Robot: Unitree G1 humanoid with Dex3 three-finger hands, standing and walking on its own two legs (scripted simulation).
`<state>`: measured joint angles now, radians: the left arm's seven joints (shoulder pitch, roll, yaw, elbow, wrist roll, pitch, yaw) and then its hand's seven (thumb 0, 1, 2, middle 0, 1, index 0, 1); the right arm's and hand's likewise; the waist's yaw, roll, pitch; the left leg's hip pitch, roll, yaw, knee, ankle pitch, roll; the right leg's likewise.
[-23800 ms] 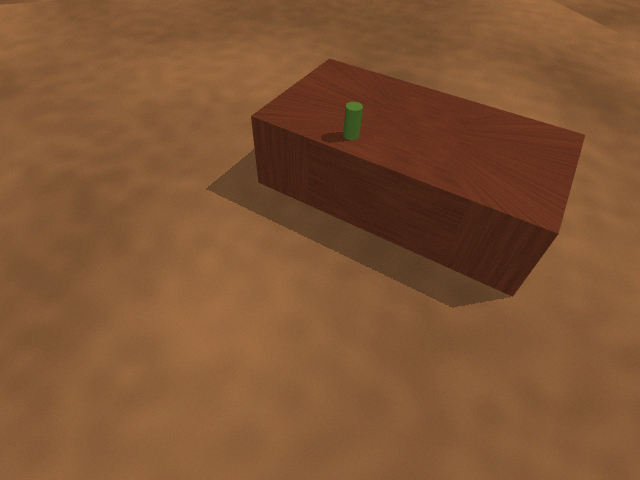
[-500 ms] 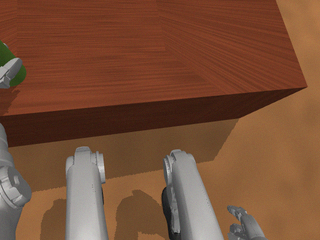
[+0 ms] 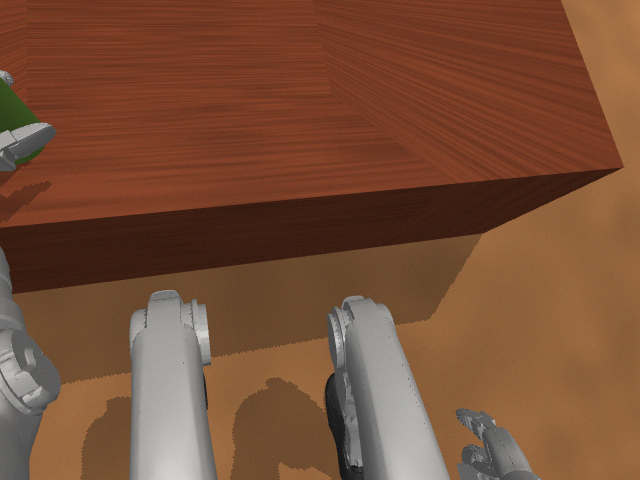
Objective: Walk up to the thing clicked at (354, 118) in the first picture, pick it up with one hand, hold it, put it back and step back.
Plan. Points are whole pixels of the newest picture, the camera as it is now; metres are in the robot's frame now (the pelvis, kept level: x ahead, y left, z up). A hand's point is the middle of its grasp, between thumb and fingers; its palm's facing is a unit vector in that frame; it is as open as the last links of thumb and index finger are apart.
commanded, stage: open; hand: left
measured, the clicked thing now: out of the picture +0.48 +0.34 +0.01
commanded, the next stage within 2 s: withdraw in 0.10 s
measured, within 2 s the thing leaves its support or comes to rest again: neither
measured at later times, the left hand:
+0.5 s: hand out of the picture +0.48 +0.38 +0.07, palm faces +0.48 -0.88 -0.03, open 16.4 cm
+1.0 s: hand out of the picture +0.39 +0.46 +0.19, palm faces +0.55 -0.74 -0.38, open 17.2 cm
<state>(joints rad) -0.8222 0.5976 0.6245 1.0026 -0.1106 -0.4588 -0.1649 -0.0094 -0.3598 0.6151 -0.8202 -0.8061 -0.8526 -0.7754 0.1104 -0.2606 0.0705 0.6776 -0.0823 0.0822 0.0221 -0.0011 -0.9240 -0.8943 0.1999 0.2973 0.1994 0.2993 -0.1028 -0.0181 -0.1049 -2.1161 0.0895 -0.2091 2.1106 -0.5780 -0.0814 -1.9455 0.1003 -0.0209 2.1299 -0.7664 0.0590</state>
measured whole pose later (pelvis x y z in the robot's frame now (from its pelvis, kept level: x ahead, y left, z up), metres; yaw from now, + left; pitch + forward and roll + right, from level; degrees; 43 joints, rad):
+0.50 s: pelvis +0.01 +0.00 +0.02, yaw +1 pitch +33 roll -7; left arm -0.81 0.67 0.70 0.90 -0.09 -0.38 -0.18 -0.02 -0.56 0.16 -0.25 -0.24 -0.27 -0.23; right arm 0.14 -0.25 0.05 0.70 -0.06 0.10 0.00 0.00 -0.93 -0.90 0.20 0.30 0.20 0.30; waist -0.11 -0.01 -0.12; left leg -2.05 0.09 -0.20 2.05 -0.59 -0.08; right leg -1.88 0.09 -0.02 2.06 -0.77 0.05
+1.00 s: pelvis +0.04 +0.01 +0.19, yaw +6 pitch +27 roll -6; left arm -0.53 0.71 0.56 0.84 0.05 -0.06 -0.03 -0.02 -0.50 0.07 -0.08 -0.08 -0.09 -0.07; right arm 0.15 -0.27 0.02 0.64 0.02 0.10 -0.02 0.00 -0.92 -0.91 0.20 0.30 0.20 0.30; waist -0.07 0.00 -0.14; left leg -1.46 0.09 -0.14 1.49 -0.52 -0.06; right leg -1.28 0.03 -0.03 1.46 -0.66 0.04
